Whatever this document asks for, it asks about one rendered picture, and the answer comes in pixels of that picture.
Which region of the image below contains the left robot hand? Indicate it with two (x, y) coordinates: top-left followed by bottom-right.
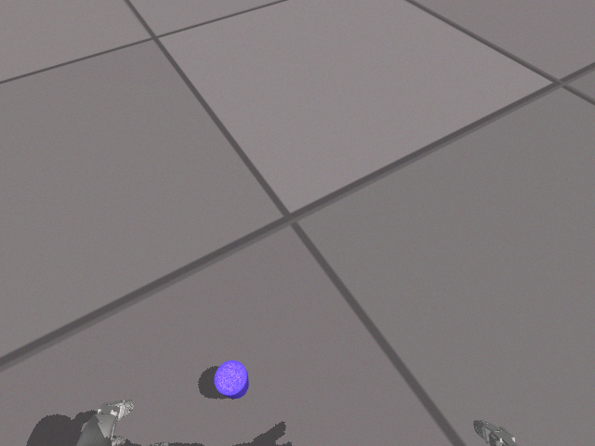
(76, 400), (168, 446)

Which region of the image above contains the cup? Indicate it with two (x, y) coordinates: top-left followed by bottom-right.
(214, 361), (249, 399)

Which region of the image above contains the right robot hand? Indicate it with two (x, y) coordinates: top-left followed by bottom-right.
(473, 419), (519, 446)

